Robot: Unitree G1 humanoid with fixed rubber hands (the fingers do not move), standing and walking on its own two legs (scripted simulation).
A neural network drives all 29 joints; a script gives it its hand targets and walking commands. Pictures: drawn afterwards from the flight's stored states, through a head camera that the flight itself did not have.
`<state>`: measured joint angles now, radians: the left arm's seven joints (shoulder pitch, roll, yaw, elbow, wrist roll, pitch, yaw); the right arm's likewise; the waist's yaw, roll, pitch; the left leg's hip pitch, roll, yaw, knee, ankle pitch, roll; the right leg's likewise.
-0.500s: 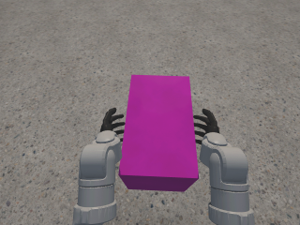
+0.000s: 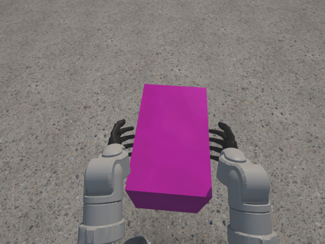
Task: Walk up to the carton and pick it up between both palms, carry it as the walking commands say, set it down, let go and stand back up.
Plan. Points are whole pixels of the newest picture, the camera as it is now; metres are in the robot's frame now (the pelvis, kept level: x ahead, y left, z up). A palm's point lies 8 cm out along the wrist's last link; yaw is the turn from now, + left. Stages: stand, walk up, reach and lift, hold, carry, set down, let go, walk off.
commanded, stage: carry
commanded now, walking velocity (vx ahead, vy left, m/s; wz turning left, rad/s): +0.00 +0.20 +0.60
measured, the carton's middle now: (170, 148) +0.36 -0.02 +0.01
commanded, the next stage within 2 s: none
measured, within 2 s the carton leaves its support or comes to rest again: neither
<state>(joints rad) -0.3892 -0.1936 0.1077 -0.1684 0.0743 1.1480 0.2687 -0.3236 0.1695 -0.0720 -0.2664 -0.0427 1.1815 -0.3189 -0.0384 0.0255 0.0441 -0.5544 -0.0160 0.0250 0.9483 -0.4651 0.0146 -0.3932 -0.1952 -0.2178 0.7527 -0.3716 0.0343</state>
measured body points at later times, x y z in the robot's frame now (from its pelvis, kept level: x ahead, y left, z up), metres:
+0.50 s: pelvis -0.07 +0.14 +0.00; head -0.04 +0.12 +0.45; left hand +0.20 +0.33 +0.08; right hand +0.26 +0.09 +0.06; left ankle -0.01 +0.20 -0.69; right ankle -0.02 +0.02 -0.71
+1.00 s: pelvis -0.18 +0.19 +0.01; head -0.18 +0.19 +0.46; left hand +0.09 +0.40 +0.10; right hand +0.16 +0.16 +0.10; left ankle -0.06 +0.26 -0.71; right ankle -0.17 +0.07 -0.72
